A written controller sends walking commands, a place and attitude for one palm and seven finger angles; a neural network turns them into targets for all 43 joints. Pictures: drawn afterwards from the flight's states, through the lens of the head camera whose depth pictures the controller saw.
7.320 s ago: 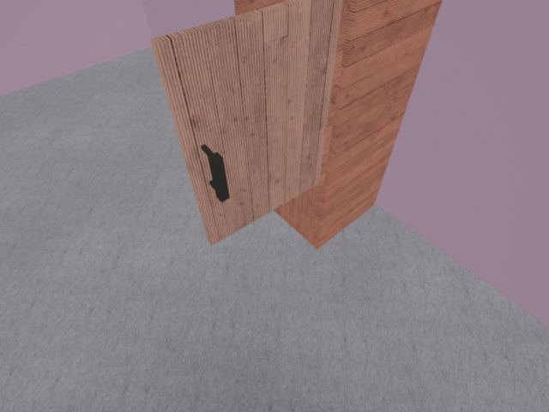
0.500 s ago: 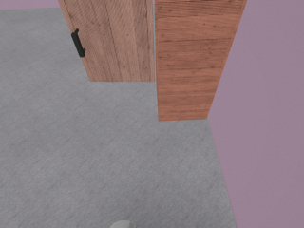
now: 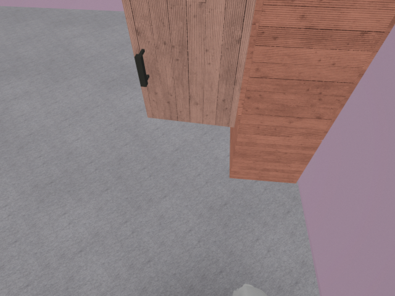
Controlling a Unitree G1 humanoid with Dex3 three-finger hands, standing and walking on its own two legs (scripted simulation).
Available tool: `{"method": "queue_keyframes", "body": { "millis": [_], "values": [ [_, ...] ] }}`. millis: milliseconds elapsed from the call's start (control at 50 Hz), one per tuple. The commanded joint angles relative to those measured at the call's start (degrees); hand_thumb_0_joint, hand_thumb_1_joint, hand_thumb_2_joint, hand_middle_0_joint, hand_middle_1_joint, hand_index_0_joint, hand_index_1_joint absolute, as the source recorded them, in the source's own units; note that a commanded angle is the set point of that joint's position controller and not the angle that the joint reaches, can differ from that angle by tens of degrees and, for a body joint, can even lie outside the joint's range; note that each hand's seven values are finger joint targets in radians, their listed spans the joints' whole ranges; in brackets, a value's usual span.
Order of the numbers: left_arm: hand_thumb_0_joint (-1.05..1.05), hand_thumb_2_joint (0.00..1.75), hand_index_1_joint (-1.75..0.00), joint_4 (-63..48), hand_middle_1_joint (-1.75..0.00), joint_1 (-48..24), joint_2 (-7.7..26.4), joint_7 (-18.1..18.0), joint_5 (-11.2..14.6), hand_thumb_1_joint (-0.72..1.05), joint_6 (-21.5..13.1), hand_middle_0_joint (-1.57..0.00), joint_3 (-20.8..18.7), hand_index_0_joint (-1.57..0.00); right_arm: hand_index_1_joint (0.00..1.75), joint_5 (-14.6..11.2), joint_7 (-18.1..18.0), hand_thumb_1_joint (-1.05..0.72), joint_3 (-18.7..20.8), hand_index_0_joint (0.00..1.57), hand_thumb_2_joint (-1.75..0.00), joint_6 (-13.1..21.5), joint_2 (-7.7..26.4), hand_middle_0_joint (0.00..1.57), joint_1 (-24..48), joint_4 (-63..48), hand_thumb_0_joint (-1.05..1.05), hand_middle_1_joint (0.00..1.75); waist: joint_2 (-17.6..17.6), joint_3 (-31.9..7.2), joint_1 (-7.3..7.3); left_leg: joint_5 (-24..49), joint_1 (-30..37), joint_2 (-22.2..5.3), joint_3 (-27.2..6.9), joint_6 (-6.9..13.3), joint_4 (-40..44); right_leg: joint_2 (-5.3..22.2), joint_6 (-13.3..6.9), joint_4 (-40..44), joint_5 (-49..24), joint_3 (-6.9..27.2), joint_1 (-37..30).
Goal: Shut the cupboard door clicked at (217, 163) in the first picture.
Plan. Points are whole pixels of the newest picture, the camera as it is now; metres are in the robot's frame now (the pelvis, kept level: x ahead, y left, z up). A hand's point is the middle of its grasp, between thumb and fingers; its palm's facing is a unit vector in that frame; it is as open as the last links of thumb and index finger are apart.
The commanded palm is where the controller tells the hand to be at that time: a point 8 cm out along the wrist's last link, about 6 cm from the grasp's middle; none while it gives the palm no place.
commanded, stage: take the last steps up to it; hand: left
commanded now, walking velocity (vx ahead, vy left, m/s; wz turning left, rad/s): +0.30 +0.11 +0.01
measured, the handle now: (143, 68) +0.89 +0.28 -0.05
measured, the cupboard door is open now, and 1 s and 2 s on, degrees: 86 86 86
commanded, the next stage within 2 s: come to a stop and stand still in 0.86 s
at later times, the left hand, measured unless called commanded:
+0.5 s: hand (128, 289) +0.16 +0.18 -0.16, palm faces +0.10 -0.97 -0.22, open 7.3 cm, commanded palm none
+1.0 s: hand (132, 173) +0.47 +0.25 -0.16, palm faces -0.04 -0.97 -0.22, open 7.4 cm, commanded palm none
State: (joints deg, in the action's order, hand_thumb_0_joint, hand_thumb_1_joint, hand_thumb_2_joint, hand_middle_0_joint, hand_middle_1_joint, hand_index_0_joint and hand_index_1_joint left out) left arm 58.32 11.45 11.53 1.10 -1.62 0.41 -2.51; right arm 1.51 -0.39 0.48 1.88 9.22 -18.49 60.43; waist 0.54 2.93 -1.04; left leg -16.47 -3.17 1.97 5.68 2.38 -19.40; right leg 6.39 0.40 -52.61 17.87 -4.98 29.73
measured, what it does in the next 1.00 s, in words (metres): walks ahead: right foot, then left foot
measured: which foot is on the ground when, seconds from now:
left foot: down 0.00-0.14, up 0.16-0.62, down 0.64-1.00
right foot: up 0.00-0.12, down 0.14-0.64, up 0.66-1.00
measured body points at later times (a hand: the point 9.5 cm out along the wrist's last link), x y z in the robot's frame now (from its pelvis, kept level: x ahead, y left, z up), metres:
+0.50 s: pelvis +0.19 +0.00 +0.01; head +0.22 -0.02 +0.46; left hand +0.15 +0.23 -0.14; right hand +0.26 -0.23 -0.15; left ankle +0.27 +0.16 -0.69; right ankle +0.13 -0.10 -0.74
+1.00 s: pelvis +0.37 +0.06 -0.01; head +0.39 +0.05 +0.44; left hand +0.47 +0.30 -0.14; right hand +0.34 -0.17 -0.17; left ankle +0.33 +0.15 -0.74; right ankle +0.42 -0.03 -0.73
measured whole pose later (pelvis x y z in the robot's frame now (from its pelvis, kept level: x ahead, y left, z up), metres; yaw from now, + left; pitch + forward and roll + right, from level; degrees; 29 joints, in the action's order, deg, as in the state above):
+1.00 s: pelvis +0.37 +0.06 -0.01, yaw -2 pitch +0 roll +2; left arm 56.7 7.5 10.2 0.2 -1.7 -0.9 -2.4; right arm 1.8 -1.1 1.3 1.8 10.9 -17.8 61.6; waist 0.4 3.7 0.6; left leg -17.4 -7.2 1.1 10.8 2.4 -24.7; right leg 3.7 -1.0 -38.1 15.6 -5.8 22.8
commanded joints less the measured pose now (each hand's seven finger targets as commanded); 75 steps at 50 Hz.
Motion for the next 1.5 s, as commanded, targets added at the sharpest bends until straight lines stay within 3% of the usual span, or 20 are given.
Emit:
{"method": "queue_keyframes", "body": {
  "millis": [0,80,120,140,180,240,520,580,600,620,640,760,940,980,1020,1100,1300,1340,1360,1480],
  "values": [
    [0.00,0.90,-0.30,-5.47,-0.30,-5.47,2.12,0.12,0.28,0.90,-1.42,-0.20,-0.54,-0.20,0.30,0.15,-0.52,-0.90,2.33,0.20,-0.90,1.06,8.78,0.20,-4.75,-0.15,0.00,0.30,-5.22,4.10,1.53,15.79,-3.28,-15.05,-8.30,8.54,7.67,-0.91,-0.13,9.48,-1.93,-1.38,-2.39],
    [0.00,0.90,-0.30,-2.83,-0.30,5.80,4.44,-0.01,0.07,0.90,-2.35,-0.20,-1.98,-0.20,0.30,-0.25,-0.56,-0.90,2.27,0.20,-0.90,0.98,8.31,0.20,-3.97,1.21,0.00,0.30,-0.70,0.04,-4.52,16.81,-10.51,-10.37,-4.63,4.68,-7.92,-3.43,-2.04,20.99,-5.95,-1.47,-24.83],
    [0.00,0.90,-0.30,1.01,-0.30,20.29,14.33,-1.02,0.09,0.90,-3.30,-0.20,-4.42,-0.20,0.30,-1.19,-0.12,-0.90,2.37,0.20,-0.90,1.53,5.45,0.20,-5.71,-1.21,0.00,0.30,18.04,-10.31,-7.84,-16.50,-30.24,1.15,0.45,-1.01,-41.25,21.81,-12.57,35.74,-4.47,33.86,-46.52],
    [0.00,0.90,-0.30,0.42,-0.30,17.45,13.31,-1.51,0.83,0.90,-3.41,-0.20,-4.36,-0.20,0.30,-0.76,-0.22,-0.90,2.85,0.20,-0.90,0.87,7.52,0.20,-2.51,-1.28,0.00,0.30,14.94,-8.13,-7.11,-15.95,-32.39,-2.05,-6.50,-1.17,-51.08,23.36,-13.79,39.61,-0.79,37.88,-39.84],
    [0.00,0.90,-0.30,-1.91,-0.30,8.18,7.04,-2.11,0.81,0.90,-3.39,-0.20,-2.88,-0.20,0.30,-0.44,0.19,-0.90,2.97,0.20,-0.90,0.20,5.38,0.20,2.77,-1.70,0.00,0.30,4.55,1.24,-3.30,-4.97,-33.01,-7.43,-9.20,-1.75,-51.65,19.00,-11.22,40.70,-0.62,24.92,-24.29],
    [0.00,0.90,-0.30,-1.42,-0.30,6.13,2.93,-1.86,0.51,0.90,-4.71,-0.20,-1.61,-0.20,0.30,0.12,0.93,-0.90,2.40,0.20,-0.90,-1.36,2.20,0.20,-1.25,0.35,0.00,0.30,6.95,0.02,0.10,1.26,-27.24,-8.32,-6.12,-3.66,-43.85,12.82,-7.92,42.45,-9.81,10.65,-18.21],
    [0.00,0.90,-0.30,3.92,-0.30,11.27,7.04,-1.83,0.03,0.90,-5.05,-0.20,-2.07,-0.20,0.30,-0.36,2.98,-0.90,2.41,0.20,-0.90,-0.21,3.25,0.20,13.39,-7.14,0.00,0.30,9.06,3.33,-1.56,4.72,-23.89,-5.23,-0.45,-3.10,-16.02,12.69,-6.97,38.40,-22.99,3.55,-25.67],
    [0.00,0.90,-0.30,3.48,-0.30,9.21,6.58,-1.85,0.24,0.90,-4.36,-0.20,-2.18,-0.20,0.30,0.12,1.82,-0.90,3.17,0.20,-0.90,0.76,7.52,0.20,0.23,-3.42,0.00,0.30,1.85,-2.36,5.21,6.19,-1.31,-3.36,0.74,-1.53,-6.50,8.19,-4.30,21.49,-23.65,-1.08,-17.93],
    [0.00,0.90,-0.30,2.59,-0.30,11.48,3.81,-1.58,0.68,0.90,-3.99,-0.20,-1.81,-0.20,0.30,0.89,0.91,-0.90,4.52,0.20,-0.90,1.26,13.51,0.20,-7.45,-1.60,0.00,0.30,-10.72,-9.31,7.29,9.58,10.64,-14.30,-11.61,2.00,-5.42,1.09,-1.93,6.02,-6.64,-4.89,-8.81],
    [0.00,0.90,-0.30,0.76,-0.30,11.46,1.41,-1.37,0.97,0.90,-4.01,-0.20,-1.00,-0.20,0.30,0.58,-0.10,-0.90,5.34,0.20,-0.90,0.72,17.34,0.20,-11.61,-1.05,0.00,0.30,-18.46,-12.22,7.72,14.43,15.70,-23.99,-25.10,7.46,-0.37,-4.76,-1.04,-10.25,17.06,-3.57,1.60],
    [0.00,0.90,-0.30,-0.48,-0.30,8.46,1.37,-1.70,0.71,0.90,-4.04,-0.20,-0.69,-0.20,0.30,0.31,-0.47,-0.90,4.85,0.20,-0.90,0.31,16.37,0.20,-8.88,-1.53,0.00,0.30,-13.17,-11.26,7.01,9.62,11.05,-25.68,-24.40,10.14,1.37,-3.42,-2.39,-18.36,17.41,1.00,5.12],
    [0.00,0.90,-0.30,0.56,-0.30,7.13,-0.48,-0.76,0.19,0.90,-2.10,-0.20,-0.68,-0.20,0.30,0.10,-1.18,-0.90,1.96,0.20,-0.90,1.97,7.27,0.20,1.52,-3.89,0.00,0.30,-4.86,-1.75,0.32,17.00,-7.41,-18.65,-9.84,7.71,6.95,1.12,-1.11,-11.04,3.62,2.84,0.73],
    [0.00,0.90,-0.30,-2.07,-0.30,2.30,0.35,-0.80,0.05,0.90,-1.51,-0.20,-0.44,-0.20,0.30,0.26,-0.91,-0.90,2.07,0.20,-0.90,0.79,8.03,0.20,0.16,-1.40,0.00,0.30,-4.84,-0.90,-0.60,17.76,-8.64,-15.34,-4.38,6.16,1.63,-3.41,-1.18,16.09,-2.93,-1.44,-14.57],
    [0.00,0.90,-0.30,-0.88,-0.30,7.03,3.67,-1.47,0.12,0.90,-2.36,-0.20,-0.88,-0.20,0.30,-0.44,-1.16,-0.90,1.13,0.20,-0.90,0.86,5.74,0.20,0.50,-1.16,0.00,0.30,2.68,-2.15,-3.07,17.37,-14.53,-9.88,-1.08,0.72,-8.78,0.31,-2.14,25.80,-22.12,5.11,-27.28],
    [0.00,0.90,-0.30,0.33,-0.30,8.76,9.34,-2.39,0.99,0.90,-2.72,-0.20,-0.59,-0.20,0.30,-1.24,-1.20,-0.90,1.00,0.20,-0.90,-0.35,4.99,0.20,-2.35,-1.09,0.00,0.30,8.49,-5.75,-1.07,-12.49,-16.30,-3.03,0.02,-4.62,-18.66,17.22,-12.32,29.60,-50.44,17.69,-29.32],
    [0.00,0.90,-0.30,-1.26,-0.30,1.92,8.51,-3.91,0.76,0.90,-1.99,-0.20,-0.87,-0.20,0.30,-1.95,-1.87,-0.90,1.59,0.20,-0.90,-3.15,4.30,0.20,-1.25,0.34,0.00,0.30,7.92,-8.02,-0.03,-16.29,-17.88,-3.93,-4.64,-5.02,-27.98,14.53,-13.99,27.22,-64.59,13.14,-29.27],
    [0.00,0.90,-0.30,-3.78,-0.30,-2.86,7.80,-3.51,0.72,0.90,0.43,-0.20,-2.29,-0.20,0.30,-1.04,-0.98,-0.90,2.78,0.20,-0.90,-4.07,3.36,0.20,-3.12,-0.80,0.00,0.30,6.62,-5.32,2.93,5.07,-7.15,-3.42,-2.18,-4.82,-8.64,7.12,-6.68,25.54,-27.00,6.68,-15.00],
    [0.00,0.90,-0.30,-4.97,-0.30,0.71,2.21,-3.12,1.44,0.90,1.41,-0.20,-1.41,-0.20,0.30,-0.06,-1.16,-0.90,3.52,0.20,-0.90,-2.87,9.67,0.20,-1.87,-3.04,0.00,0.30,-14.32,-4.53,1.62,18.91,-8.93,-20.00,-20.67,3.05,1.88,-3.17,-0.03,14.92,4.28,0.62,-8.23],
    [0.00,0.90,-0.30,-5.22,-0.30,-0.11,2.61,-3.26,1.01,0.90,1.84,-0.20,-1.20,-0.20,0.30,0.27,-1.61,-0.90,3.66,0.20,-0.90,-2.80,11.06,0.20,-0.24,-4.39,0.00,0.30,-14.24,-2.69,2.59,15.52,-14.80,-24.23,-25.69,7.77,5.42,-5.84,0.12,4.74,15.11,3.13,-9.32],
    [0.00,0.90,-0.30,-2.41,-0.30,1.93,3.27,-1.78,0.82,0.90,2.04,-0.20,-2.04,-0.20,0.30,0.26,-3.06,-0.90,2.69,0.20,-0.90,-1.84,9.61,0.20,4.67,-5.31,0.00,0.30,-7.04,-3.33,1.17,18.81,-7.97,-18.79,-15.88,6.69,3.14,-5.41,0.68,-5.52,7.96,7.58,-4.45]
  ]
}}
